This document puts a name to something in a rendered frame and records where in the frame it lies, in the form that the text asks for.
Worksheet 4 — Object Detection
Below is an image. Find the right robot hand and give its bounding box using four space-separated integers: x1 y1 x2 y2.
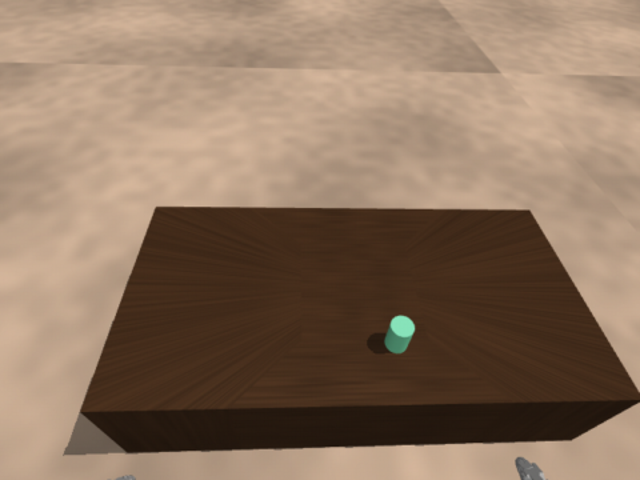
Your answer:
515 457 545 480

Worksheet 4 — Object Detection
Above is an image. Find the can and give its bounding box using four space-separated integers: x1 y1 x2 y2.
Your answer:
385 316 415 354

